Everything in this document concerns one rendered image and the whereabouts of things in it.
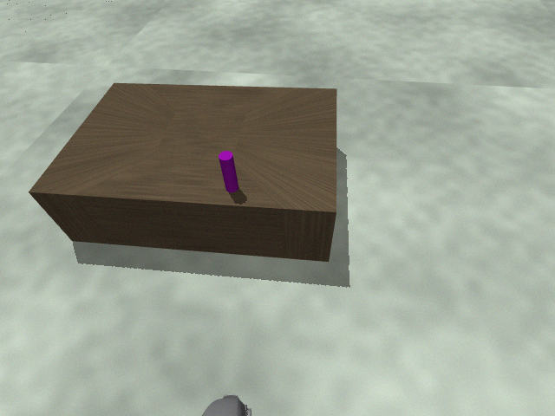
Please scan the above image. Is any can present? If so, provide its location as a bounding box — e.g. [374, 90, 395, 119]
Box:
[219, 151, 238, 192]

